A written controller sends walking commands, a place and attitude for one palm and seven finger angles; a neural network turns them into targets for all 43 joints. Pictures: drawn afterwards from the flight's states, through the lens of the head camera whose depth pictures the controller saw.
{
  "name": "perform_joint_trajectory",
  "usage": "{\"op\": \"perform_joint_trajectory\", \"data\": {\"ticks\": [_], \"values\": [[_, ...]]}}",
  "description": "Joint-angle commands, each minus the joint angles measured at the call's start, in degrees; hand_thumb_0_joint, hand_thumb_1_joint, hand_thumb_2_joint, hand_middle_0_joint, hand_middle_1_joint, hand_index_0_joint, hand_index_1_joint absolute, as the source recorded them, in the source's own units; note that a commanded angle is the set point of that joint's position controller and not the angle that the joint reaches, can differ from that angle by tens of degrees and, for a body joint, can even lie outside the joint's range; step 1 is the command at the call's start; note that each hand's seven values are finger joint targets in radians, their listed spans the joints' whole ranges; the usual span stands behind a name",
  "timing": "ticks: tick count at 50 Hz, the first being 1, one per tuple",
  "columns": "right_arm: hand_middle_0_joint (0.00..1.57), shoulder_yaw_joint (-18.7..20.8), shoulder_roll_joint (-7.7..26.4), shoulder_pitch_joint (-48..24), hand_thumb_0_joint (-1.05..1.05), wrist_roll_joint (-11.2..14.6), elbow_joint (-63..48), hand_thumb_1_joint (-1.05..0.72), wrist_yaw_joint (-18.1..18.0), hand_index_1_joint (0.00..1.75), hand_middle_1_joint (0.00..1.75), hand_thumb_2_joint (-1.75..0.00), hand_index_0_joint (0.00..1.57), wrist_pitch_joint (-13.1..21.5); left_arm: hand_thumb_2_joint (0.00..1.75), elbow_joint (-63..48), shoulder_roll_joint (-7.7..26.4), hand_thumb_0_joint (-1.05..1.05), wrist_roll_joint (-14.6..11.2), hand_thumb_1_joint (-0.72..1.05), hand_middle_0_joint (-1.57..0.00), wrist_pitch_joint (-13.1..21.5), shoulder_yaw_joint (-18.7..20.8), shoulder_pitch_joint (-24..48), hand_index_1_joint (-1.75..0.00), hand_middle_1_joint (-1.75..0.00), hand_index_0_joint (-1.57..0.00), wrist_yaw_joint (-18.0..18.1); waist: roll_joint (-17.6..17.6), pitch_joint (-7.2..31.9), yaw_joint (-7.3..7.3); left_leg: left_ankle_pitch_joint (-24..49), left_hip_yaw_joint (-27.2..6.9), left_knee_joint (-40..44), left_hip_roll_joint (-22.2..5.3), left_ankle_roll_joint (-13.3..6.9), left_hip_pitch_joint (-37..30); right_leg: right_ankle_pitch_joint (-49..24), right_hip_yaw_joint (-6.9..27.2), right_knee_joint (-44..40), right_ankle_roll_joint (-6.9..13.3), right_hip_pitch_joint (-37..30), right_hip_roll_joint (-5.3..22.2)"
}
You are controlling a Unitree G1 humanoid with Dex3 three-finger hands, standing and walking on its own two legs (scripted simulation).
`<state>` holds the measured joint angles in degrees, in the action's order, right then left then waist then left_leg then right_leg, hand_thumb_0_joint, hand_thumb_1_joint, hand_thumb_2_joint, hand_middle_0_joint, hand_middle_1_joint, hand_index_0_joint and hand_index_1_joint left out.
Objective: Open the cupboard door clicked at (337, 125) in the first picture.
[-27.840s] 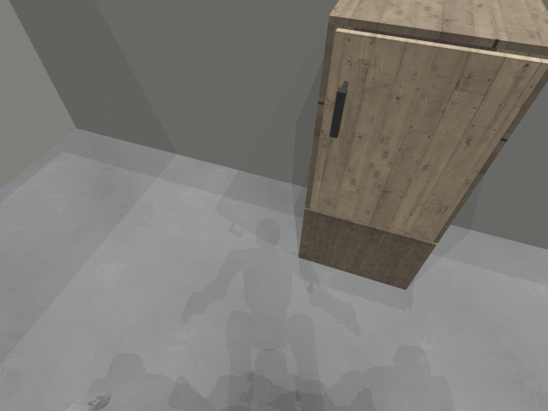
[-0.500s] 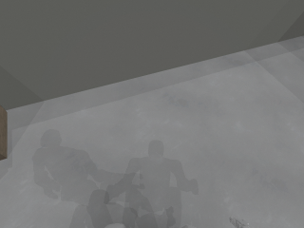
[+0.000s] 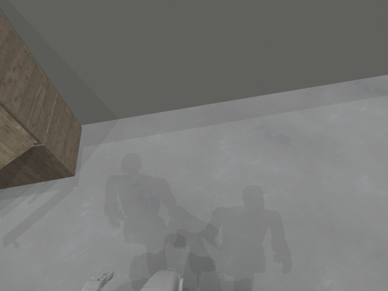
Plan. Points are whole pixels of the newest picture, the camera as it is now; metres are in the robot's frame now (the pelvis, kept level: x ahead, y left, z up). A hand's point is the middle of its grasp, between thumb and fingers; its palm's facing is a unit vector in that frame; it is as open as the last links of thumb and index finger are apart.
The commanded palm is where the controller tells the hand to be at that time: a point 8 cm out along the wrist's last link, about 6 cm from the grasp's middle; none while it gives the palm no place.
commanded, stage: turn to face it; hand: left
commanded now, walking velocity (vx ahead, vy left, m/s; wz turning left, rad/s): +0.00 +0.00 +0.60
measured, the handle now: out of the picture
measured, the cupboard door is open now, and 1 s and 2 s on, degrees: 40 40 40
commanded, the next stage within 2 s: take the last steps up to it in 1.24 s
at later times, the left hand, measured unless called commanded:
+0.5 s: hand out of the picture -0.02 +0.27 -0.18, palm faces +0.35 -0.90 -0.26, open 7.4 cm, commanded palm none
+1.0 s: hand out of the picture -0.01 +0.19 -0.15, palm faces +0.57 -0.78 -0.26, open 7.4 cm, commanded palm none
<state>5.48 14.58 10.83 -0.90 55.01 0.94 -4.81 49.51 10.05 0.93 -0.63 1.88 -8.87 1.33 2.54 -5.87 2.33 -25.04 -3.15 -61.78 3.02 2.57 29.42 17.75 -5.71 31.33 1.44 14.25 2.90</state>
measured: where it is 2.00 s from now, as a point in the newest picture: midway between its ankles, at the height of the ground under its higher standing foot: outside the picture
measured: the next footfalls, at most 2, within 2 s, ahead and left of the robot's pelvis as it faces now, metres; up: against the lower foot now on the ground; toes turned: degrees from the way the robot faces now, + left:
left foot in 0.34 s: +0.00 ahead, +0.14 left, +0.00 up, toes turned +19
right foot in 0.76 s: +0.09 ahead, -0.08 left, +0.00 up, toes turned +26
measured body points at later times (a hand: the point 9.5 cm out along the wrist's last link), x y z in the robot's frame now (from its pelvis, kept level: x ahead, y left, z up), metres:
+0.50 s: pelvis -0.01 +0.04 +0.00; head +0.04 +0.08 +0.44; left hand -0.04 +0.32 -0.16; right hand +0.18 -0.17 -0.13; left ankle -0.04 +0.13 -0.74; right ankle +0.00 -0.12 -0.66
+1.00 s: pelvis +0.02 -0.01 +0.01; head +0.08 +0.01 +0.45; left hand -0.04 +0.23 -0.13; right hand +0.22 -0.19 -0.15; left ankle -0.08 +0.10 -0.65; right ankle +0.05 -0.10 -0.74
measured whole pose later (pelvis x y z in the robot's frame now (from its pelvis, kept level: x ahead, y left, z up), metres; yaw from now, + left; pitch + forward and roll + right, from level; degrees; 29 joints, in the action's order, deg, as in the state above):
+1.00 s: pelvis +0.02 -0.01 +0.01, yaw +37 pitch +1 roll +3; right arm 4.9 14.3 9.1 -0.7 55.7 1.4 -5.1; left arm 50.4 9.2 1.1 -0.2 1.8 -10.7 1.5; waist 0.3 -6.5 2.4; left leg -24.5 0.7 -61.8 -0.5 4.2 28.2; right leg 18.3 -10.1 28.6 0.9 10.7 6.0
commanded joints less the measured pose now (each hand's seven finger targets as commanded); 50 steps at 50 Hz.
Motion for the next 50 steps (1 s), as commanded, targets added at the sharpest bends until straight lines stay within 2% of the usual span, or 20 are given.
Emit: {"op": "perform_joint_trajectory", "data": {"ticks": [1,5,10,12,14,15,16,17,21,24,31,34,36,37,38,39,40,42,43,50], "values": [[0.20,0.6,3.2,-1.7,0.00,-0.1,-4.3,-0.90,0.7,0.30,0.30,-0.90,0.20,1.2,0.90,-3.4,9.2,0.00,0.0,0.90,-0.20,1.9,2.5,-2.1,-0.30,-0.30,-0.20,0.9,-13.2,6.8,-1.44,3.3,1.9,-7.5,-4.2,1.9,4.8,-30.1,5.6,-10.9,3.1,-9.3,14.1],[0.20,-0.1,2.1,-5.8,0.00,0.1,-4.8,-0.90,0.7,0.30,0.30,-0.90,0.20,1.0,0.90,-1.8,11.0,0.00,0.2,0.90,-0.20,1.8,3.2,-6.7,-0.30,-0.30,-0.20,0.9,-11.4,7.2,-3.65,0.6,4.6,1.4,-4.7,2.3,3.9,-33.7,2.9,-9.7,4.3,-14.0,16.5],[0.20,-0.8,1.4,-8.7,0.00,0.4,-6.2,-0.90,0.9,0.30,0.30,-0.90,0.20,1.8,0.90,-1.0,13.4,0.00,0.9,0.90,-0.20,1.3,4.3,-7.7,-0.30,-0.30,-0.20,0.7,-14.2,6.8,-4.94,-2.2,8.1,14.8,-4.4,1.0,-2.7,-32.8,1.3,-7.6,5.3,-11.9,19.2],[0.20,-0.8,1.7,-7.2,0.00,0.5,-6.4,-0.90,0.8,0.30,0.30,-0.90,0.20,2.2,0.90,-0.8,14.4,0.00,0.9,0.90,-0.20,1.1,4.6,-7.1,-0.30,-0.30,-0.20,0.4,-15.2,8.1,-4.15,-0.4,9.6,20.9,-3.5,0.3,-6.7,-31.9,0.0,-5.1,4.5,-11.1,19.5],[0.20,-0.4,3.3,-3.6,0.00,0.2,-6.0,-0.90,0.8,0.30,0.30,-0.90,0.20,2.7,0.90,-0.7,14.6,0.00,0.4,0.90,-0.20,0.8,4.8,-6.2,-0.30,-0.30,-0.20,0.0,-12.3,9.5,-1.85,8.3,10.1,32.0,-2.9,-0.7,-16.5,-26.8,-3.7,1.2,1.0,-6.0,18.2],[0.20,0.5,6.5,0.2,0.00,0.0,-5.3,-0.90,0.7,0.30,0.30,-0.90,0.20,3.2,0.90,-1.4,13.6,0.00,0.0,0.90,-0.20,0.6,4.6,-5.6,-0.30,-0.30,-0.20,-0.4,-5.3,11.8,0.62,17.3,5.4,37.1,-6.7,-2.7,-26.4,-20.0,-6.0,9.9,-2.0,1.7,16.1],[0.20,2.4,13.9,4.5,0.00,-0.6,-5.0,-0.90,0.3,0.30,0.30,-0.90,0.20,3.5,0.90,-4.0,9.4,0.00,-0.4,0.90,-0.20,0.3,3.7,-4.0,-0.30,-0.30,-0.20,-1.0,13.6,13.1,3.25,37.5,-18.4,39.5,-23.7,-11.3,-34.2,14.5,-7.5,24.5,-6.7,18.7,6.8],[0.20,2.6,16.2,8.3,0.00,-0.4,-3.8,-0.90,-0.2,0.30,0.30,-0.90,0.20,3.1,0.90,-6.2,9.0,0.00,0.3,0.90,-0.20,-0.4,2.9,0.5,-0.30,-0.30,-0.20,-0.5,10.7,12.6,4.57,43.2,-21.2,40.3,-29.3,-16.8,-30.5,22.1,0.2,31.7,-5.8,21.3,5.2],[0.20,0.8,10.5,-1.2,0.00,-0.5,-6.5,-0.90,-1.8,0.30,0.30,-0.90,0.20,3.8,0.90,-2.6,9.3,0.00,0.3,0.90,-0.20,-1.0,3.5,0.3,-0.30,-0.30,-0.20,-0.8,7.2,7.4,-0.63,34.2,-11.6,42.0,-17.8,-12.1,-20.9,7.1,5.9,37.3,-6.4,20.5,4.4],[0.20,0.4,9.8,-1.0,0.00,-0.3,-6.4,-0.90,-1.8,0.30,0.30,-0.90,0.20,4.5,0.90,-1.6,9.1,0.00,0.2,0.90,-0.20,-0.9,3.4,-1.6,-0.30,-0.30,-0.20,-0.9,4.7,9.7,-1.71,38.8,-8.9,40.9,-15.6,-11.4,-23.2,4.6,5.8,33.9,-6.9,18.2,3.3],[0.20,1.1,10.1,1.1,0.00,-0.6,-5.7,-0.90,-1.6,0.30,0.30,-0.90,0.20,3.8,0.90,-3.9,8.0,0.00,-0.2,0.90,-0.20,-0.6,2.9,2.5,-0.30,-0.30,-0.20,-0.5,5.6,9.5,-0.42,35.8,-14.2,39.6,-14.8,-12.3,-21.9,7.4,5.1,19.6,-6.8,12.9,0.1],[0.20,1.4,9.9,-0.6,0.00,-0.7,-6.2,-0.90,-1.6,0.30,0.30,-0.90,0.20,3.4,0.90,-3.9,7.8,0.00,-0.5,0.90,-0.20,-0.2,2.9,0.3,-0.30,-0.30,-0.20,-0.3,7.3,10.0,-1.51,36.4,-17.4,37.3,-13.7,-11.7,-17.2,6.3,4.4,9.1,-5.8,4.4,-2.4],[0.20,1.5,9.1,-2.8,0.00,-0.1,-6.7,-0.90,-1.5,0.30,0.30,-0.90,0.20,3.2,0.90,-2.7,8.7,0.00,-0.6,0.90,-0.20,0.5,3.3,-4.4,-0.30,-0.30,-0.20,0.0,5.1,10.7,-4.04,31.0,-16.6,33.7,-10.7,-8.9,-11.6,-3.5,3.6,-3.5,-5.3,-5.9,-2.5],[0.20,1.3,6.9,-2.2,0.00,0.4,-6.9,-0.90,-1.2,0.30,0.30,-0.90,0.20,3.3,0.90,-2.3,11.3,0.00,-0.2,0.90,-0.20,1.1,3.9,-6.5,-0.30,-0.30,-0.20,0.3,-1.1,11.8,-5.01,20.9,-13.9,28.7,-7.2,-5.7,-4.1,-6.8,9.0,-10.7,-3.8,-15.0,3.6],[0.20,0.8,3.3,-1.6,0.00,0.8,-7.9,-0.90,-0.9,0.30,0.30,-0.90,0.20,3.4,0.90,-2.2,16.4,0.00,0.7,0.90,-0.20,1.5,4.9,-7.7,-0.30,-0.30,-0.20,0.9,-17.6,12.2,-5.54,-2.4,-2.7,15.5,1.4,-1.0,6.4,-13.9,24.1,-14.1,2.3,-21.4,19.6],[0.20,1.2,5.0,-2.1,0.00,0.0,-7.7,-0.90,-0.8,0.30,0.30,-0.90,0.20,3.1,0.90,-2.4,16.3,0.00,0.4,0.90,-0.20,1.4,4.2,-7.2,-0.30,-0.30,-0.20,0.9,-17.0,10.7,-5.19,-11.4,-1.3,1.4,0.7,-0.4,5.8,-20.7,25.5,-14.0,7.2,-13.7,26.4],[0.20,1.3,5.4,-3.0,0.00,-0.2,-6.6,-0.90,-0.7,0.30,0.30,-0.90,0.20,2.4,0.90,-2.6,14.0,0.00,0.2,0.90,-0.20,1.5,3.8,-5.1,-0.30,-0.30,-0.20,1.2,-17.7,7.9,-4.19,-9.0,-2.8,-6.4,-1.6,-0.4,5.4,-22.5,23.6,-13.5,7.4,-8.8,23.3],[0.20,1.0,4.2,-1.8,0.00,-0.2,-4.8,-0.90,0.1,0.30,0.30,-0.90,0.20,1.7,0.90,-3.6,10.4,0.00,-0.1,0.90,-0.20,1.6,2.7,-0.2,-0.30,-0.30,-0.20,0.9,-12.3,5.8,-1.11,-0.3,-0.7,-11.8,-3.7,0.9,5.6,-27.1,10.9,-10.9,5.3,-7.7,16.6],[0.20,0.7,3.1,-1.1,0.00,0.0,-4.3,-0.90,0.4,0.30,0.30,-0.90,0.20,1.5,0.90,-3.7,9.7,0.00,0.0,0.90,-0.20,1.6,2.7,0.2,-0.30,-0.30,-0.20,0.9,-13.0,6.5,-0.63,1.4,0.3,-11.0,-3.9,1.1,5.1,-29.3,7.2,-10.4,4.1,-7.9,15.0],[0.20,-0.8,1.0,-6.8,0.00,0.2,-4.6,-0.90,0.6,0.30,0.30,-0.90,0.20,1.6,0.90,-0.9,11.7,0.00,0.5,0.90,-0.20,1.8,3.5,-7.4,-0.30,-0.30,-0.20,0.8,-12.8,7.3,-4.10,-0.5,6.1,7.8,-3.8,1.4,0.8,-38.8,1.7,-7.9,4.2,-14.2,16.2]]}}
